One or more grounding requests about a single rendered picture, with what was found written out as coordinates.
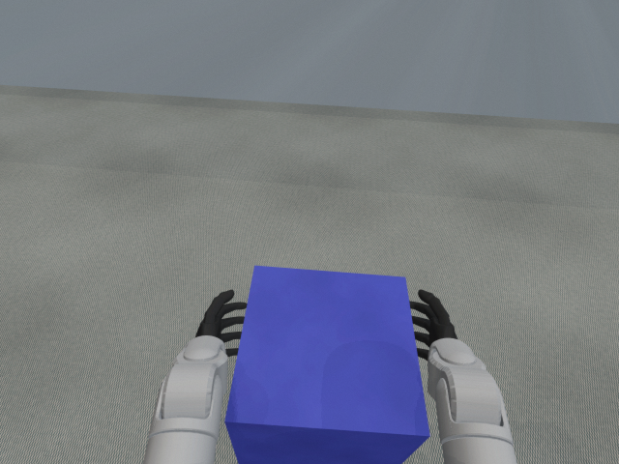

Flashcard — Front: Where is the robot left forearm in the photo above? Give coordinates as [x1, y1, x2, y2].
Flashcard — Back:
[143, 335, 228, 464]

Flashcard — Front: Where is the robot left hand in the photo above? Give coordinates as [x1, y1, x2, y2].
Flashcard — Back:
[195, 290, 247, 357]

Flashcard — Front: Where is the robot right forearm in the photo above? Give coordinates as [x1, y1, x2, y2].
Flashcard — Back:
[427, 338, 517, 464]

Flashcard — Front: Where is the carton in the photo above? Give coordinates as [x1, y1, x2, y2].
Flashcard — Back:
[224, 266, 430, 464]

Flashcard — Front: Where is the robot right hand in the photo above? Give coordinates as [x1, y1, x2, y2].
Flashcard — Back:
[409, 289, 457, 360]

